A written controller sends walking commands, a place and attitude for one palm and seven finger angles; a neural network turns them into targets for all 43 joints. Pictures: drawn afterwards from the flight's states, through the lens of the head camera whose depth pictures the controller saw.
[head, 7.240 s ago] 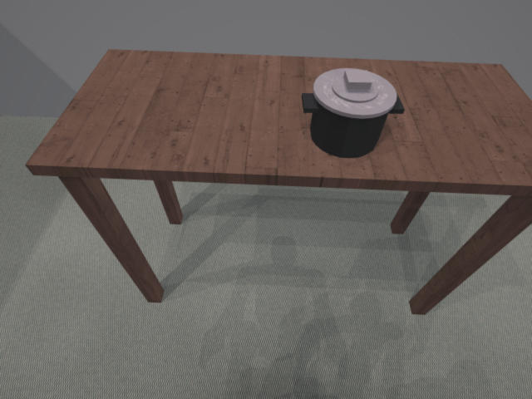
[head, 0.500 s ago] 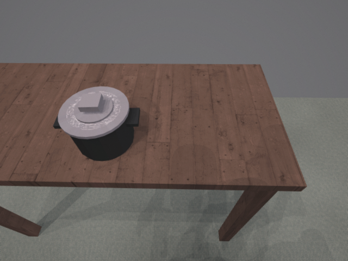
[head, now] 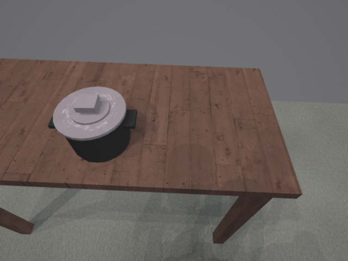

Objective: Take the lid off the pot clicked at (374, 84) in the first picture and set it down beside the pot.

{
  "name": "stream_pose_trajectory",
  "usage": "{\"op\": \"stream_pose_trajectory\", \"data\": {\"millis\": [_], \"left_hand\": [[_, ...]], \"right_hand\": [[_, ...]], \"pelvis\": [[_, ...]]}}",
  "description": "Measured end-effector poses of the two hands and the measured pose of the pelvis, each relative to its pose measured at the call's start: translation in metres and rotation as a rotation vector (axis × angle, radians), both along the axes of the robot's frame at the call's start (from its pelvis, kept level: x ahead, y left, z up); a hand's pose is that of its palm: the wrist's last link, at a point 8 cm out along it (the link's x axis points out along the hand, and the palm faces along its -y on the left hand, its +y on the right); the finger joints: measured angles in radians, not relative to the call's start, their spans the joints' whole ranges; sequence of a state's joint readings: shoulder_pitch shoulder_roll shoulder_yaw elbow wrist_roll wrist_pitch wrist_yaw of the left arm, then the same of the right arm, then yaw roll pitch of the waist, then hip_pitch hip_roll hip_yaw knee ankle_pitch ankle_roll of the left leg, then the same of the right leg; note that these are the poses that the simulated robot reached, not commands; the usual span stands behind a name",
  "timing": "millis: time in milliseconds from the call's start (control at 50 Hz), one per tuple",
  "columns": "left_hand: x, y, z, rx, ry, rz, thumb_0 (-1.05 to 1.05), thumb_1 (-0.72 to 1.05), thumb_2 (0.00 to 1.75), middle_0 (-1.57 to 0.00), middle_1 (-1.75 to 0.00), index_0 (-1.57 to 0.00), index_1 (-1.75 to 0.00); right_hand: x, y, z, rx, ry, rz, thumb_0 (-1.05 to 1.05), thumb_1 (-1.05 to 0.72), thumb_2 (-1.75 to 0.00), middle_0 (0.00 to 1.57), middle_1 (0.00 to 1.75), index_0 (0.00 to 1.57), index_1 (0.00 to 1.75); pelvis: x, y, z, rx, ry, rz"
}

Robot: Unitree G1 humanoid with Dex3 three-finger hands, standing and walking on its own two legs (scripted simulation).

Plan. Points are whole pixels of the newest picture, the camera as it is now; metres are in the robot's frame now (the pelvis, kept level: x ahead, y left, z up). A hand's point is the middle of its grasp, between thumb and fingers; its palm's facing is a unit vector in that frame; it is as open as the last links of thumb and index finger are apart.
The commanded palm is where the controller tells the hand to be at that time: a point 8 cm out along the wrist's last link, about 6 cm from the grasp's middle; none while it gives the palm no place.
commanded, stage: look again from close up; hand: left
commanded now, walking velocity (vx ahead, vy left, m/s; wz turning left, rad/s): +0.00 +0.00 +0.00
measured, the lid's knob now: (87, 103) +0.40 +0.22 +0.14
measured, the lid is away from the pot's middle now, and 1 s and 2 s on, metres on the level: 0.00 0.00 0.00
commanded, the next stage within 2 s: shuffle to correct the standing spot in 0.70 s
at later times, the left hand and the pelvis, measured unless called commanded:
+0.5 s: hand out of the picture -0.02 +0.17 -0.18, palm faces +0.01 -0.99 -0.16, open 7.4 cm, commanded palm none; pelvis -0.01 +0.01 +0.00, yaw +0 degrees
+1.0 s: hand out of the picture -0.03 +0.20 -0.18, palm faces +0.02 -0.99 -0.17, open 7.4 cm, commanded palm none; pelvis -0.02 +0.03 +0.00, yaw +0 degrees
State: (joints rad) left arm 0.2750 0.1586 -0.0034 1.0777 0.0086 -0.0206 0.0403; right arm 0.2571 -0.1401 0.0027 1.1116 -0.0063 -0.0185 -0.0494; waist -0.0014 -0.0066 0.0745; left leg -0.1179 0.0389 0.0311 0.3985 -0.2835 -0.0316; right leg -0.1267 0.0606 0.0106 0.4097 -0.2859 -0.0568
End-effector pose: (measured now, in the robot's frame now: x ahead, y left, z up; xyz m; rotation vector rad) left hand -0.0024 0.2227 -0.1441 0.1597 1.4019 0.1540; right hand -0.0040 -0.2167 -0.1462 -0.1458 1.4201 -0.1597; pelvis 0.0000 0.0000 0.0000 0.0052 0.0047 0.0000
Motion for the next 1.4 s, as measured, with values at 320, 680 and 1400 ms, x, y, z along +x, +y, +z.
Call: {"op": "stream_pose_trajectory", "data": {"millis": [320, 680, 1400], "left_hand": [[-0.018, -0.003, -0.003, -0.030, 0.031, 0.005, 0.01, 0.92, 0.90, -0.20, -0.30, -0.20, -0.30], [-0.029, 0.003, -0.007, -0.051, 0.042, 0.008, 0.01, 0.92, 0.90, -0.20, -0.29, -0.19, -0.30], [-0.028, 0.114, -0.010, 0.019, -0.117, -0.022, 0.00, 0.91, 0.90, -0.20, -0.29, -0.19, -0.30]], "right_hand": [[-0.022, 0.015, 0.002, 0.015, 0.039, -0.012, 0.01, -0.92, -0.90, 0.20, 0.30, 0.20, 0.30], [-0.036, 0.035, 0.003, 0.022, 0.051, -0.029, 0.01, -0.91, -0.90, 0.20, 0.30, 0.20, 0.30], [-0.036, 0.078, 0.016, -0.054, -0.118, 0.032, 0.00, -0.91, -0.90, 0.20, 0.30, 0.20, 0.29]], "pelvis": [[-0.006, 0.005, 0.000, -0.003, -0.003, -0.001], [-0.012, 0.018, 0.000, -0.006, -0.005, -0.002], [-0.073, 0.090, -0.005, -0.016, 0.016, 0.005]]}}
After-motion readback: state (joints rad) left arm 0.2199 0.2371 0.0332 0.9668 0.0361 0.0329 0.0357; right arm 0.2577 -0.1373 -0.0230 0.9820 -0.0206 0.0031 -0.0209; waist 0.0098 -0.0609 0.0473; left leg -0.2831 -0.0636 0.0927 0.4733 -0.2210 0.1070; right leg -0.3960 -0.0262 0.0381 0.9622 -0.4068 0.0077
